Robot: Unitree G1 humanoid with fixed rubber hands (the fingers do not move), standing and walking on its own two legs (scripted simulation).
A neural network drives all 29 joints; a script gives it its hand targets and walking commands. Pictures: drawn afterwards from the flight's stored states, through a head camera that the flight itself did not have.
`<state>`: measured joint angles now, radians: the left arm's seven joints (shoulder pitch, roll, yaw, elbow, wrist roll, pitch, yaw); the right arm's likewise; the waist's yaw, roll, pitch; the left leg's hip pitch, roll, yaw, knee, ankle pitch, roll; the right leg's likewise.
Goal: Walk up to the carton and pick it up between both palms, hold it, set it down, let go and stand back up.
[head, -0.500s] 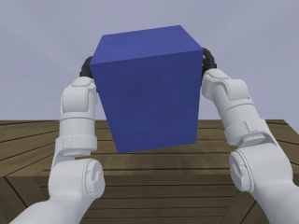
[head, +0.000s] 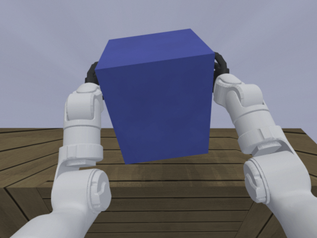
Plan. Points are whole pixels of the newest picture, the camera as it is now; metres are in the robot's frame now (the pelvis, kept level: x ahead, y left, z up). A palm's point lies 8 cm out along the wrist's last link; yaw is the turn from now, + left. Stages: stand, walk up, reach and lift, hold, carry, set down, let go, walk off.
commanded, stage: hold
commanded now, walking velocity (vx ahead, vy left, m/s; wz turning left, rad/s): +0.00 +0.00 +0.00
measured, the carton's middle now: (158, 95) +0.38 +0.00 +0.24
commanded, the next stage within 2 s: set down in 0.30 s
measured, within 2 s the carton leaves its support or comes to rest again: neither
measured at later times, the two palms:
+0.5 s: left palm (92, 86) +0.38 +0.16 +0.27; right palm (219, 76) +0.37 -0.14 +0.30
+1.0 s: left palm (96, 111) +0.39 +0.17 +0.20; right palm (207, 108) +0.39 -0.14 +0.20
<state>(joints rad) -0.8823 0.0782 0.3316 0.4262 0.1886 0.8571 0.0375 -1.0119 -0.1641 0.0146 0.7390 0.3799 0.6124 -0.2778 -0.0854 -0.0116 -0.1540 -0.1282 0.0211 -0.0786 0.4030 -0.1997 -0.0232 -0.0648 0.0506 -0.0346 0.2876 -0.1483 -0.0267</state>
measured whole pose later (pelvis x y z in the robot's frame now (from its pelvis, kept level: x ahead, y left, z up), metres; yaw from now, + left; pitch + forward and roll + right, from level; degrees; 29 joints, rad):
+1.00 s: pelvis +0.01 +0.00 +0.00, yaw +2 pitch -8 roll -1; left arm -0.74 0.03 0.29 0.39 0.24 0.56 0.05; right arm -0.78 -0.05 -0.09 0.73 0.18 0.18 -0.18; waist -0.09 -0.07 0.02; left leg -0.05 0.00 -0.10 0.39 -0.20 -0.02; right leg 0.02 0.03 -0.06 0.27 -0.17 -0.02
